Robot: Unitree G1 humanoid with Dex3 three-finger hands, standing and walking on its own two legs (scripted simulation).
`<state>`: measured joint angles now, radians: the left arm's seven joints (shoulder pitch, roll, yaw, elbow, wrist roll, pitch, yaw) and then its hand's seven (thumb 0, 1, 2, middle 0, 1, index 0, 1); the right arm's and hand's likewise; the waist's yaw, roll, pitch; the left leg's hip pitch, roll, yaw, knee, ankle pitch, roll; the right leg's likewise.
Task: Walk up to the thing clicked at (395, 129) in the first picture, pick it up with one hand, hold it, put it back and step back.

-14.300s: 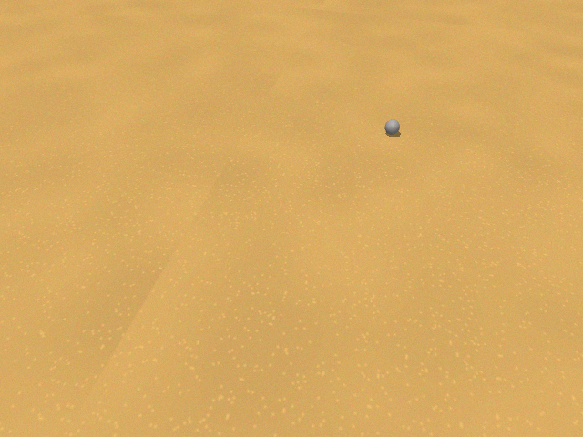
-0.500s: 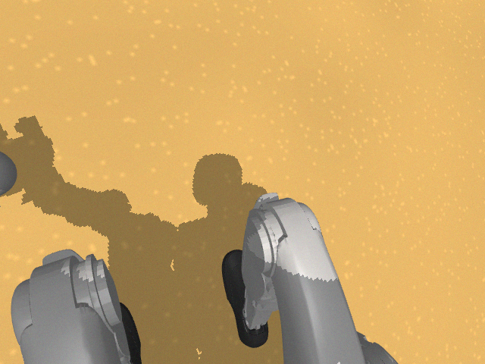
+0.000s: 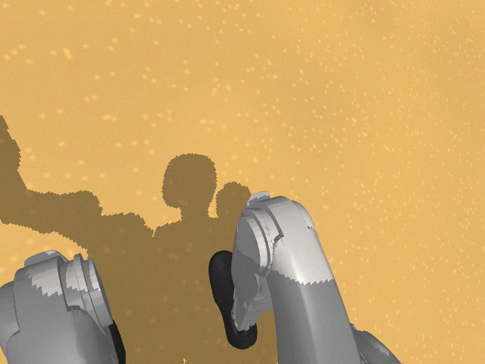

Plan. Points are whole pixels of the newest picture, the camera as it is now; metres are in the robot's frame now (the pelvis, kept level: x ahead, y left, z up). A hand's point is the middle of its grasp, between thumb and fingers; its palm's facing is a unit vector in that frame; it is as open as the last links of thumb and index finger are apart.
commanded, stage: rest palm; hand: left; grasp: from above
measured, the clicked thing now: out of the picture +0.45 +0.32 -0.26
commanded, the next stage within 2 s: close in 0.26 s
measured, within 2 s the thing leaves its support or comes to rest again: neither
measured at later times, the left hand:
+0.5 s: hand out of the picture +0.44 +0.31 -0.24, palm faces -0.47 -0.14 -0.87, open 13.6 cm
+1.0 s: hand out of the picture +0.44 +0.31 -0.24, palm faces -0.47 -0.14 -0.87, open 12.0 cm
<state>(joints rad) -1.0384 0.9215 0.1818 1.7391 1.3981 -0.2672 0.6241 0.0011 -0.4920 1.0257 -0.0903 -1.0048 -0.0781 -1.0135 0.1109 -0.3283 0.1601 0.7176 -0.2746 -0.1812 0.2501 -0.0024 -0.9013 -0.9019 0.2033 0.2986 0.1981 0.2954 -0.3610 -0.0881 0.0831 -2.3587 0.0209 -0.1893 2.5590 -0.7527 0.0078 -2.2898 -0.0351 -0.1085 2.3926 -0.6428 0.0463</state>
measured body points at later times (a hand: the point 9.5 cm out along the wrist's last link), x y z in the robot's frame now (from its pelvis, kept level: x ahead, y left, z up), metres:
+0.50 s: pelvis +0.00 +0.00 +0.00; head +0.27 +0.11 +0.34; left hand +0.46 +0.31 -0.19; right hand +0.03 -0.26 -0.07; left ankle +0.06 +0.12 -0.26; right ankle +0.11 -0.13 -0.26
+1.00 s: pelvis +0.00 +0.00 +0.00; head +0.27 +0.11 +0.34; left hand +0.46 +0.32 -0.19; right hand +0.04 -0.26 -0.06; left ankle +0.06 +0.12 -0.26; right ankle +0.11 -0.13 -0.26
